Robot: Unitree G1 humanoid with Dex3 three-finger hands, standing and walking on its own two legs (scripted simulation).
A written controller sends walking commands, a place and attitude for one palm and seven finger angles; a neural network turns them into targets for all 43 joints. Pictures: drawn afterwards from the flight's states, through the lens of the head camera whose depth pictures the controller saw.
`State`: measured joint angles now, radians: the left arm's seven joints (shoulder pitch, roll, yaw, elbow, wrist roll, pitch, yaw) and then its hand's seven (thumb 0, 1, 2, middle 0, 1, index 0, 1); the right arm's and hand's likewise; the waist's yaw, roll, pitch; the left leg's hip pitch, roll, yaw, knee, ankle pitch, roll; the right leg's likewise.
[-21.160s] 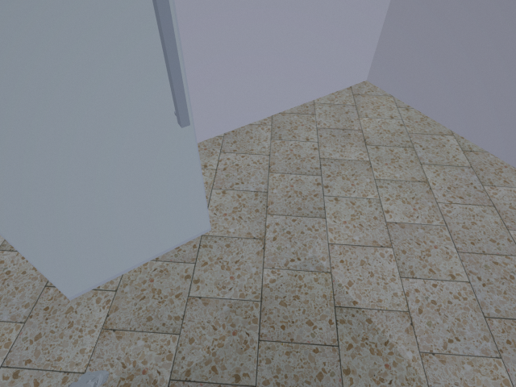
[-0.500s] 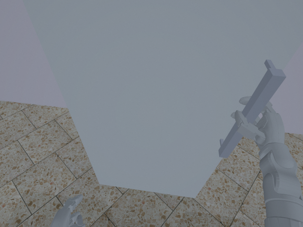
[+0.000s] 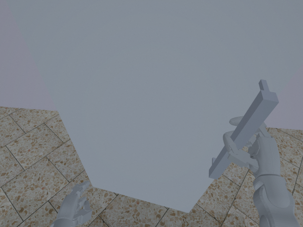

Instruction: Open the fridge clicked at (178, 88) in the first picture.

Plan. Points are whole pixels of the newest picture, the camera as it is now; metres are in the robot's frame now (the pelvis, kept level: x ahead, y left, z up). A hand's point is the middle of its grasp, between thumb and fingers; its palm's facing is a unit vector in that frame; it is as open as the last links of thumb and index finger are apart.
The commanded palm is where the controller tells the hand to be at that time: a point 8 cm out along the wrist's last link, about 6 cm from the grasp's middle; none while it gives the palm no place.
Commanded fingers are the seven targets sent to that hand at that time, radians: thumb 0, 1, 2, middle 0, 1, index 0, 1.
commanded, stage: walk backward, drawing the door open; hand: right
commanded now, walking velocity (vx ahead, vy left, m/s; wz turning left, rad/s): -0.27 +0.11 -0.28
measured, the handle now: (233, 138) +0.33 -0.19 +0.10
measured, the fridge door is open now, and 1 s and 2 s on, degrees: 11 32 55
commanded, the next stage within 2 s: none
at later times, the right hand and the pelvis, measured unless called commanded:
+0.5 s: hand (223, 194) +0.18 -0.12 +0.12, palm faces +0.22 +0.96 -0.17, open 6.8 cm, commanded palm +0.14 -0.16 +0.13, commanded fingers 0.00 -0.90 -0.90 0.45 1.40 0.45 1.40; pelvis -0.07 +0.04 +0.00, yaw -4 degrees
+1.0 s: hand out of the picture +0.10 -0.06 +0.12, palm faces +0.46 +0.87 -0.19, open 7.0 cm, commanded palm +0.05 -0.09 +0.13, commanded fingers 0.00 -0.90 -0.90 0.45 1.40 0.45 1.40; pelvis -0.09 +0.19 +0.00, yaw -24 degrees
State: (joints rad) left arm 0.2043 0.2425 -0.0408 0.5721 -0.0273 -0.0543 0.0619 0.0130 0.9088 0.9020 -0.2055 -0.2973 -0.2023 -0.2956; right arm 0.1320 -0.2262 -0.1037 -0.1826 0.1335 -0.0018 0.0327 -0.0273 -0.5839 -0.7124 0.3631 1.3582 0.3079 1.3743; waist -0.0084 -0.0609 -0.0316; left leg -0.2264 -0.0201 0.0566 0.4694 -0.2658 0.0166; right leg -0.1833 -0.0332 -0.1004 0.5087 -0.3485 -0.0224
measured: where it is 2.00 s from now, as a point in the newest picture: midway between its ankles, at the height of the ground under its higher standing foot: outside the picture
